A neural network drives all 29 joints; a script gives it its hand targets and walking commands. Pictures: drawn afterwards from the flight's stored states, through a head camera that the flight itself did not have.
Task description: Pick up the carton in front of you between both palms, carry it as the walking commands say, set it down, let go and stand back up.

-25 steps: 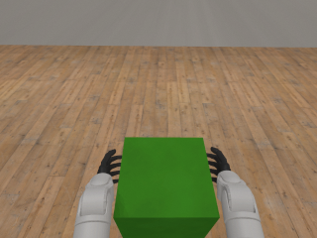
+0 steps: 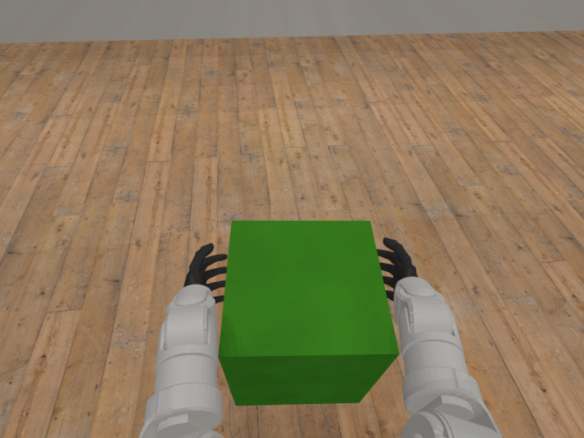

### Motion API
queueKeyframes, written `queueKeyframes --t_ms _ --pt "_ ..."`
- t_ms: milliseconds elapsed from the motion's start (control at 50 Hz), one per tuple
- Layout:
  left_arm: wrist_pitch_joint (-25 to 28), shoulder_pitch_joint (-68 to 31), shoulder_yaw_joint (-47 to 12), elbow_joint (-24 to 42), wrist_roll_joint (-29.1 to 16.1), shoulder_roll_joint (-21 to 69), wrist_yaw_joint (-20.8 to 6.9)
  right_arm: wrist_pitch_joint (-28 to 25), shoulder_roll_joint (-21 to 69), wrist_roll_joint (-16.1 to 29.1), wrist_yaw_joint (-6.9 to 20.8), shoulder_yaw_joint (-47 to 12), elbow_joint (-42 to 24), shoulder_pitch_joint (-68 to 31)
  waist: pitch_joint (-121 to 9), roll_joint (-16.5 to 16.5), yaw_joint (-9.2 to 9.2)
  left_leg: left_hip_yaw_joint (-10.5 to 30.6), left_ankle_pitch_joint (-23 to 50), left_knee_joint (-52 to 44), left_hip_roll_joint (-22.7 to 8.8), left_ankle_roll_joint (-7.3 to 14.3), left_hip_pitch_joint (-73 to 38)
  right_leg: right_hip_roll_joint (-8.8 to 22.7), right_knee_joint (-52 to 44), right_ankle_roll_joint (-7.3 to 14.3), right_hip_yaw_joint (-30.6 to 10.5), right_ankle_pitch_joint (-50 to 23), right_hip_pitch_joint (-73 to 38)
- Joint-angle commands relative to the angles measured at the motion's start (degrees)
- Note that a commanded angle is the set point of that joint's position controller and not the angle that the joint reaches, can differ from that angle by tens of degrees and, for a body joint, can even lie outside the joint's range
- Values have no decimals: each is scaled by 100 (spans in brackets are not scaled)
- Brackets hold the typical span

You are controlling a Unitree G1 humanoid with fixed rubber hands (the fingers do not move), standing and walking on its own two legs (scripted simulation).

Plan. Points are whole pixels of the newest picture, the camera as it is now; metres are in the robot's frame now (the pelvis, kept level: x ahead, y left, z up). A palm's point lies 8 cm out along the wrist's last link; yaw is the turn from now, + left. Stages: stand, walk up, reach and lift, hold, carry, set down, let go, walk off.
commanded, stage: set down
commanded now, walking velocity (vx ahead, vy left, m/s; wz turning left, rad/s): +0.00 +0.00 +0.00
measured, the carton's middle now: (299, 317) +0.33 +0.01 -0.06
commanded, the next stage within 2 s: none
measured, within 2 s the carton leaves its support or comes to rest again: neither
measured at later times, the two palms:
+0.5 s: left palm (213, 334) +0.35 +0.16 -0.19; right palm (365, 318) +0.39 -0.13 -0.18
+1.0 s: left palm (212, 350) +0.38 +0.19 -0.34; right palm (339, 334) +0.42 -0.11 -0.34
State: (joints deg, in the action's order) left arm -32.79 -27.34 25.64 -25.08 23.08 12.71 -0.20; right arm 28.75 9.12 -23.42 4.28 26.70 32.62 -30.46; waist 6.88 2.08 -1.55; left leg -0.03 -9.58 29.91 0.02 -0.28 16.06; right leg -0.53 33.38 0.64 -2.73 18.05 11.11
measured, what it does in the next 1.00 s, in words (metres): lowers itself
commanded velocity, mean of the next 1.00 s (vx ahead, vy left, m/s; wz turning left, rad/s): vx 0.00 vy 0.00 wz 0.00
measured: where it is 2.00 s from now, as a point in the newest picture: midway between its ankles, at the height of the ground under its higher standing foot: outside the picture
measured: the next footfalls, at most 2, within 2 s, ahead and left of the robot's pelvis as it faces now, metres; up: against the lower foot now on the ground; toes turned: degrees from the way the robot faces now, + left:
none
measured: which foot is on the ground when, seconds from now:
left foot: down 0.00-1.00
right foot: down 0.00-1.00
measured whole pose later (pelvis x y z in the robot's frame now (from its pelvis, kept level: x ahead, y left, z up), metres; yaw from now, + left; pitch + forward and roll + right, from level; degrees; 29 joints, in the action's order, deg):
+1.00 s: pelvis -0.05 -0.01 -0.24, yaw -3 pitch +47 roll -2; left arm -13.7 -47.5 27.5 -33.0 11.6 1.7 1.5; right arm 11.8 2.0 -9.1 -4.7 20.1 41.2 -53.2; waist -11.8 3.6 -4.4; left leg 2.5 -22.4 91.4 -1.7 -1.6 116.5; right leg -4.7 96.4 -0.7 -0.8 33.1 110.8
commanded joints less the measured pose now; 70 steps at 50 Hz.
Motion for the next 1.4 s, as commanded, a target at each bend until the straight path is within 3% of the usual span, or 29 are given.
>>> queueKeyframes --t_ms 0,40,100,200,300,340,400,460,520,680,940,1200,1380 --pt "507 -2763 -1828 -646 -552 4049 -837 -523 3776 362 1027 -1480 735 -2672 -1132 -263 107 421 -526 -14 433 -31 -1124 -472 -495 318 -138 326 2131" --pt "815 -2672 -1605 -675 -407 3707 -747 -789 3437 205 959 -1251 806 -2582 -1339 -261 99 399 -222 263 447 -51 -685 -517 -197 283 -120 110 2501" --pt "1395 -2676 -1743 -668 -462 3668 -664 -1302 3339 270 939 -1380 842 -2606 -2032 -276 105 417 317 715 479 -79 -277 -640 310 203 -44 -198 3060" --pt "2283 -3219 -2716 -546 -872 4230 -533 -2099 3870 819 1019 -2348 824 -3049 -3910 -231 183 541 1340 1798 575 -105 -91 -798 1320 135 41 -471 4352" --pt "2547 -3604 -3717 40 -1277 4526 -446 -2327 4291 1479 962 -3480 263 -3366 -6294 -273 21 427 2168 2867 647 -123 118 -931 2233 9 110 -890 5271" --pt "2482 -3628 -3902 193 -1394 4517 -462 -2257 4384 1642 911 -3738 97 -3447 -6773 -233 -51 318 2035 3126 695 -118 511 -969 2474 -29 137 -844 5488" --pt "2271 -3742 -3943 146 -1466 4508 -580 -2037 4590 1689 887 -3835 129 -3561 -6703 -144 -122 152 1168 3351 741 -119 1489 -982 2706 -59 149 -392 5809" --pt "2024 -3931 -3754 -96 -1455 4485 -769 -1771 4823 1629 905 -3691 414 -3700 -6289 -57 -174 20 383 3550 769 -84 2455 -975 2876 -89 162 102 6231" --pt "1849 -4112 -3499 -362 -1424 4430 -930 -1581 4925 1566 889 -3448 711 -3856 -6102 -2 -213 -72 71 3817 789 -60 3201 -972 3073 -123 163 318 6596" --pt "1843 -4504 -2941 -873 -1368 4119 -1083 -1593 4854 1537 595 -3075 1127 -4246 -6419 72 -330 -205 298 4644 802 -63 4606 -1041 3801 -204 168 55 7301" --pt "2010 -5282 -2889 -821 -1704 3603 -953 -1823 4474 1879 115 -3440 871 -5187 -7358 111 -584 -329 431 5848 777 -181 5622 -1213 5143 -266 354 60 8173" --pt "1954 -6335 -2722 -1027 -1904 3138 -922 -1771 4007 1959 58 -3195 1220 -6247 -7204 45 -723 -328 -119 6718 659 -229 6245 -1233 6196 -194 532 751 9369" --pt "2052 -6945 -2646 -1220 -2059 2724 -994 -1839 3707 2150 103 -3187 1500 -6830 -6985 63 -872 -359 -108 7340 545 -229 6570 -1196 6887 -161 618 853 9939"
